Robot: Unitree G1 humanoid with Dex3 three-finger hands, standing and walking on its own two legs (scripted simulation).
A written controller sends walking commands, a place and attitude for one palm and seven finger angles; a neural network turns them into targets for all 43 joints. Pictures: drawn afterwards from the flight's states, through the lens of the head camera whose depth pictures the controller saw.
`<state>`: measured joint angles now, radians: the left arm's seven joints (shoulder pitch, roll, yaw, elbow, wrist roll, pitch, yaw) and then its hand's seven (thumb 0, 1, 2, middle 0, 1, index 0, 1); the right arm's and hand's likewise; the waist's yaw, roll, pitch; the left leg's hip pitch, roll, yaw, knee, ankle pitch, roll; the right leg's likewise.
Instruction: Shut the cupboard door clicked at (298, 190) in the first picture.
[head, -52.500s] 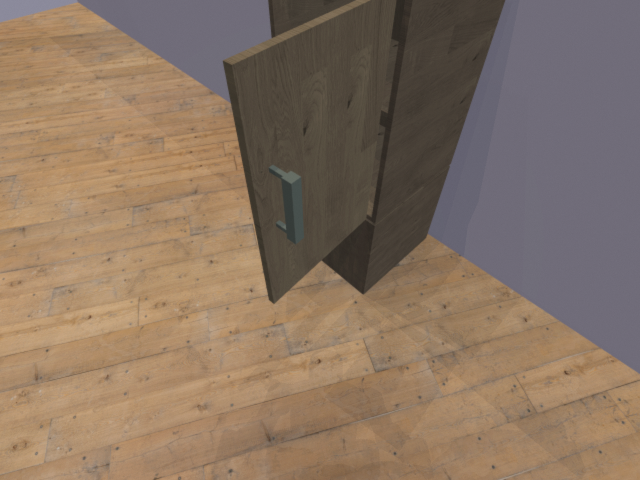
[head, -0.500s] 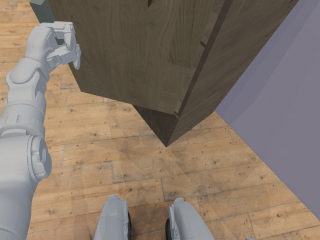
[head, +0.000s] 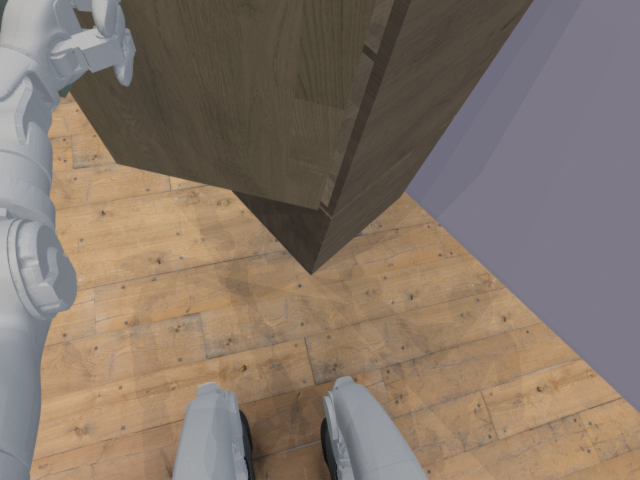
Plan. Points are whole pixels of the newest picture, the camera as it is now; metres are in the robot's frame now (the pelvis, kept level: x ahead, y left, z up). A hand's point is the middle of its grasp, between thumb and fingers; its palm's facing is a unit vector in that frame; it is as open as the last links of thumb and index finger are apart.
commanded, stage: push the door shut along its arc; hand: left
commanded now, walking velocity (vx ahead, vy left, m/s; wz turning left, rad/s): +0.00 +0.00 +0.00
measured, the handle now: (30, 17) +0.61 +0.23 +0.11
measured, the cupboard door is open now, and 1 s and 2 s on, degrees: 36 27 27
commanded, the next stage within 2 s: pull the fist back off the door in 0.24 s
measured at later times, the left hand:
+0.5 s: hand (140, 17) +0.60 +0.12 +0.12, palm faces +0.01 -1.00 +0.08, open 3.1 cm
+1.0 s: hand (145, 63) +0.55 +0.12 +0.11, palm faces +0.08 -1.00 -0.02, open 3.1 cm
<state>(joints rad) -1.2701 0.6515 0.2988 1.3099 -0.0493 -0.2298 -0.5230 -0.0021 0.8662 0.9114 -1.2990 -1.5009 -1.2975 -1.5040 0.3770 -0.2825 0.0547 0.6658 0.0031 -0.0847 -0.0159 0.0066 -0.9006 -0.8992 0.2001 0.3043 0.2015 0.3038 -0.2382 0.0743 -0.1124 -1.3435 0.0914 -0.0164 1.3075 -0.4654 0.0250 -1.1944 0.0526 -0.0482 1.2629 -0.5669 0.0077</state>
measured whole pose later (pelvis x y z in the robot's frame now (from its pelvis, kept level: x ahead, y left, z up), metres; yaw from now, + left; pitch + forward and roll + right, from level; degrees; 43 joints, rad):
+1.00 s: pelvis +0.03 -0.01 +0.04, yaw +2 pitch +25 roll -3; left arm -0.94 0.33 0.31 1.12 -0.04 -0.39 0.00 0.02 0.90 0.90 -1.30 -1.50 -1.30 -1.50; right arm 0.46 -0.26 -0.02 0.67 -0.04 0.01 0.09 0.01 -0.90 -0.90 0.20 0.30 0.20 0.30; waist -0.18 0.06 -0.14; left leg -1.11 0.08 0.01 1.12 -0.44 0.00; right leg -0.99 0.04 -0.03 1.10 -0.55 -0.01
